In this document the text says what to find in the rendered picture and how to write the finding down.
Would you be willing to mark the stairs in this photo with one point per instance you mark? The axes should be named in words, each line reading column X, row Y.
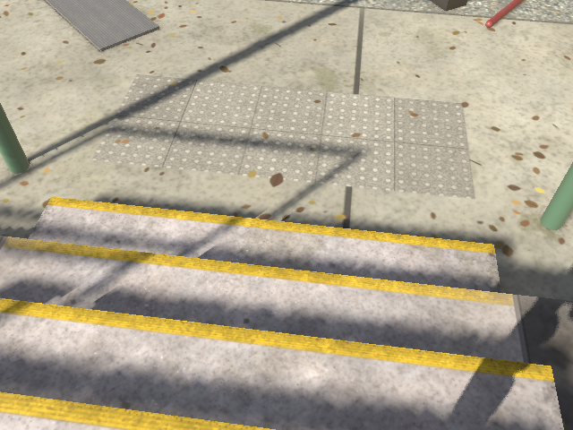
column 124, row 317

